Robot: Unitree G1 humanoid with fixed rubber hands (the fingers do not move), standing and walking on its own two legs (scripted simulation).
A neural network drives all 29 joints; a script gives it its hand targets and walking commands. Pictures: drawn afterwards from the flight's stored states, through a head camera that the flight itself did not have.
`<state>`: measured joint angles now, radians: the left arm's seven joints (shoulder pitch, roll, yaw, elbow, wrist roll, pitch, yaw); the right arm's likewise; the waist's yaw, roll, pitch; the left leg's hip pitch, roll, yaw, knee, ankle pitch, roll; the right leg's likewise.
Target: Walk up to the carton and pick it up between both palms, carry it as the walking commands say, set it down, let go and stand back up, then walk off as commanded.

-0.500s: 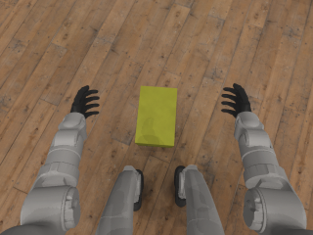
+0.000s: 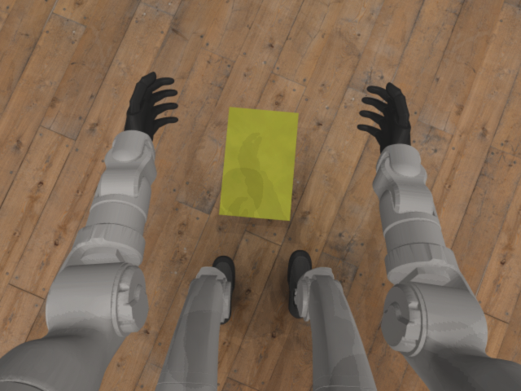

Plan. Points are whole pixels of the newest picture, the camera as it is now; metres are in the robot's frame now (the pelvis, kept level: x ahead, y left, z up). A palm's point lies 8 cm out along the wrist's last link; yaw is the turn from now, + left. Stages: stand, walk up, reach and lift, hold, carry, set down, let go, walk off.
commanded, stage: reach and lift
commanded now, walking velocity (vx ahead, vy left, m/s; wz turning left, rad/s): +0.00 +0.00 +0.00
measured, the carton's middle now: (259, 167) +0.46 +0.01 -0.58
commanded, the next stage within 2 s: none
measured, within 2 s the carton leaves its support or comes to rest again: neither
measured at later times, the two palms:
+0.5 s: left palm (171, 150) +0.45 +0.18 -0.25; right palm (361, 160) +0.44 -0.18 -0.25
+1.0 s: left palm (186, 161) +0.45 +0.19 -0.39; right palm (340, 169) +0.44 -0.18 -0.39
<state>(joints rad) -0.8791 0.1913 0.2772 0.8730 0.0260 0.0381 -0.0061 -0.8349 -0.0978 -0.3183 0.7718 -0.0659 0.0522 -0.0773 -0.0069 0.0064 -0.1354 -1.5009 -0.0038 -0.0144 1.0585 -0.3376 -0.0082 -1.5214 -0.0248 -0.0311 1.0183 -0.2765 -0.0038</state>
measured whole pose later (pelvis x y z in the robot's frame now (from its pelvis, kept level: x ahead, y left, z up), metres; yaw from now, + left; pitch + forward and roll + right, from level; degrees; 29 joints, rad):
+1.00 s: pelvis -0.05 +0.00 -0.23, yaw +0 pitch +45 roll +0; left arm -1.20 0.31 0.10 1.10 -0.21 0.01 0.11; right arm -1.17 -0.24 -0.14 1.05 0.19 0.02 -0.17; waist -0.01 0.00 0.06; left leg -2.20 -0.01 0.00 1.96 -0.55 -0.01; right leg -2.24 -0.03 0.00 1.91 -0.46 0.00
